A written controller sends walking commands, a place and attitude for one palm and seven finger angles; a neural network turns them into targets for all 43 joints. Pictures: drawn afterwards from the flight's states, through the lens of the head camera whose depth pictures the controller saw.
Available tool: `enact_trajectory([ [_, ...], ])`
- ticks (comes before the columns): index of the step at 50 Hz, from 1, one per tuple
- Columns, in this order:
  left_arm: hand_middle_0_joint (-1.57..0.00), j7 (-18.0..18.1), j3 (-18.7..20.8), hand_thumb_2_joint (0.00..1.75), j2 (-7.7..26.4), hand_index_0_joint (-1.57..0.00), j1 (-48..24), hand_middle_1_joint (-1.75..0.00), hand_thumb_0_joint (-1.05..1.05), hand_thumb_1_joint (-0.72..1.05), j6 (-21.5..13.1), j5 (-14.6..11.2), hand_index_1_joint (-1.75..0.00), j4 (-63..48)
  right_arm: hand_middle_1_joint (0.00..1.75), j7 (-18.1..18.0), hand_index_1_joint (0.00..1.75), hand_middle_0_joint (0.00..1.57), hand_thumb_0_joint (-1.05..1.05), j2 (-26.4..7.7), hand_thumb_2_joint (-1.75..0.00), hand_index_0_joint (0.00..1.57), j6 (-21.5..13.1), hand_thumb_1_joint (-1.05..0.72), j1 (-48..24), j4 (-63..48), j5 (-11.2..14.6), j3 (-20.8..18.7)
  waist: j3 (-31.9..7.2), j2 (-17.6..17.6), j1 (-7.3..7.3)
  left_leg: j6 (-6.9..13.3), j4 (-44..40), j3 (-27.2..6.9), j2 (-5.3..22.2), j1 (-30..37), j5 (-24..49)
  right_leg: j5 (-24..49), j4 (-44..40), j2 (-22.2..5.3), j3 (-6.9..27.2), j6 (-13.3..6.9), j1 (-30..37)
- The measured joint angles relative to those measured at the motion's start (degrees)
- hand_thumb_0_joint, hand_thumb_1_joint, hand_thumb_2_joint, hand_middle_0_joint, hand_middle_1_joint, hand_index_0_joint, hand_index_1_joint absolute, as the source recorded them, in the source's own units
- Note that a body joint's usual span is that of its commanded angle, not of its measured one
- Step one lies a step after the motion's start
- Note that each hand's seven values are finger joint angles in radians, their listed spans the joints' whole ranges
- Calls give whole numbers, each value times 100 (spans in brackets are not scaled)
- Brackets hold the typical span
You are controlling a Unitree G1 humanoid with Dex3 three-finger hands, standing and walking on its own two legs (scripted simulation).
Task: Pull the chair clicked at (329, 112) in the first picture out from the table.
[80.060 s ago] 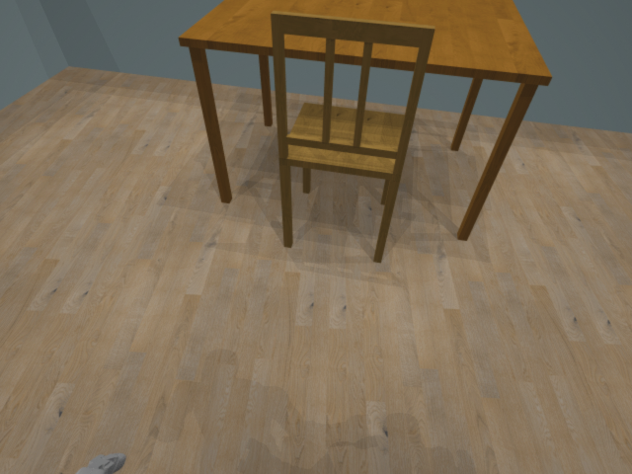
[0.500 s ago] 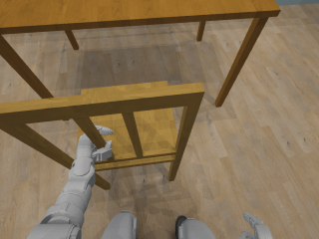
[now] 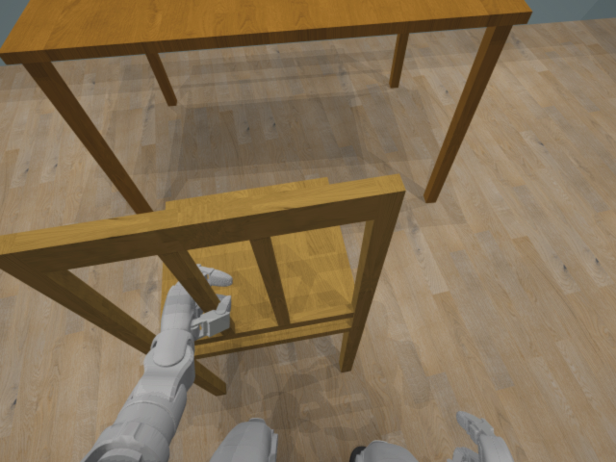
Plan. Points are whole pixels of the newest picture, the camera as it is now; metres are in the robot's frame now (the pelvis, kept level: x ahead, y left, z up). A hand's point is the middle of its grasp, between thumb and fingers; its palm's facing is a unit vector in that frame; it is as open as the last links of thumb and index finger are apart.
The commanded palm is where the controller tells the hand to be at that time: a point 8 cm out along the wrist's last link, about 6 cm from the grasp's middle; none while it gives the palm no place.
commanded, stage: stop walking, hand still on the chair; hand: left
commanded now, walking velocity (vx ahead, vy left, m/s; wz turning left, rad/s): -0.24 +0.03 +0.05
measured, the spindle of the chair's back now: (205, 297) +0.33 +0.17 -0.06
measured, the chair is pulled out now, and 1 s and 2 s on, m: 0.42 0.52 0.52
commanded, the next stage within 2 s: open the thumb and straighten the fingers in 0.94 s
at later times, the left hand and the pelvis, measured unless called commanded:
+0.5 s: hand (197, 386) +0.21 +0.17 -0.07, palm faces +0.09 -0.98 -0.16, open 5.6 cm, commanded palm +0.19 +0.22 -0.06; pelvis -0.05 +0.01 +0.00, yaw -1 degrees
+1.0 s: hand (192, 384) +0.21 +0.17 -0.07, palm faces +0.04 -0.99 -0.16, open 5.6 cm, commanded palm +0.19 +0.22 -0.06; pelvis -0.04 +0.04 +0.01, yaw -2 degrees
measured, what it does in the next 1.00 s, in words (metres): steps on the spot: left foot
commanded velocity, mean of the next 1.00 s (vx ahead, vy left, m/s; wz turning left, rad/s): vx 0.07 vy -0.02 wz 0.00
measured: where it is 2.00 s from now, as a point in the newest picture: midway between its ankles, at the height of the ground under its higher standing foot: outside the picture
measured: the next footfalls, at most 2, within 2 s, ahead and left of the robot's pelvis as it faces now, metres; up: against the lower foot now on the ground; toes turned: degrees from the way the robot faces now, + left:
left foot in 0.12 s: -0.04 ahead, +0.15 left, +0.00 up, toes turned +3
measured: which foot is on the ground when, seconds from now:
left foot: up 0.00-0.10, down 0.12-1.00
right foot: down 0.00-1.00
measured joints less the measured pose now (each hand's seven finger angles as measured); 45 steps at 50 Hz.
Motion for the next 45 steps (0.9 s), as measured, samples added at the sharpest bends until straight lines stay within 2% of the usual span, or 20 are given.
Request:
enact_trajectory([
  [3,-31,22,-53,77,-31,-50,-157,-123,7,65,98,44,-144,258,30,-67,30,21,1,-218,-90,21,0,-90,120,-9,26,-48,-225,-59,-107,12,-514,100,-56,468,-74,80,60,-124,-81,55,-189],
  [6,-30,48,-177,77,-5,-50,-121,-125,7,66,373,84,-144,-91,30,-156,30,20,1,-407,-90,20,-11,-90,185,-117,26,-142,-285,-104,-225,80,-1726,237,23,1170,353,141,200,-169,-167,124,-379],
  [8,-29,88,-279,77,120,-50,-119,-126,7,66,496,73,-144,-312,30,-218,30,20,1,-345,-90,20,-14,-91,136,-132,20,-203,-111,-431,-175,96,-2037,401,-127,1368,376,275,195,-305,-14,183,-370],
  [10,-28,103,-337,77,179,-50,-14,-127,7,67,585,49,-144,-451,30,-224,30,20,1,-316,-90,20,-15,-91,243,-271,6,-195,-76,-538,-97,111,-2094,505,-123,1407,509,268,92,-259,99,193,-305],
  [12,-28,87,-349,76,156,-50,113,-127,8,67,635,35,-144,-506,30,-184,30,20,1,-295,-90,20,-54,-91,372,-341,-12,-189,-80,-446,-82,118,-2068,486,-31,1403,560,-54,13,-165,60,184,-189],
  [15,-28,51,-362,77,121,-50,327,-125,8,67,678,27,-144,-564,30,-93,30,20,1,-207,-90,20,-57,-91,541,-313,21,-144,-92,-291,-43,95,-2030,441,90,1456,565,221,-305,-44,-5,177,28],
  [17,-29,30,-371,77,109,-50,488,-125,9,67,667,2,-144,-554,30,-50,30,20,1,-125,-90,20,-29,-91,650,-244,36,-88,-161,-242,12,73,-1992,447,125,1509,534,438,-380,-4,4,158,110],
  [21,-30,9,-318,80,55,-50,879,-123,10,66,589,-53,-144,-507,30,-38,30,20,1,6,-90,20,-23,-90,804,-84,47,9,-426,-126,69,108,-2009,502,163,1585,447,341,-346,70,84,110,129],
  [25,-32,-19,-235,81,18,-50,1234,-122,10,65,486,-52,-144,-558,30,-63,30,20,1,53,-90,20,-94,-90,839,11,20,44,-623,-71,56,148,-2127,514,117,1653,460,608,-499,98,181,110,166],
  [30,-32,-17,-221,82,-46,-50,1484,-122,10,65,393,28,-144,-674,30,-105,30,20,1,-38,-90,21,-216,-90,775,38,2,-6,-733,-35,21,98,-2302,560,103,1719,528,671,-661,99,233,149,213],
  [37,-32,13,-359,82,-57,-50,1667,-123,9,64,381,98,-144,-1005,30,-155,30,20,1,-195,-90,20,-268,-90,547,-85,17,-124,-663,-85,33,157,-2416,636,1,1793,533,653,-674,12,318,231,221],
  [45,-32,43,-492,82,5,-50,1728,-124,9,64,482,109,-144,-1169,30,-168,30,20,1,-115,-90,20,-222,-91,315,-225,1,-116,-650,-181,31,192,-2424,632,-72,1871,506,574,-585,-60,328,273,262],
])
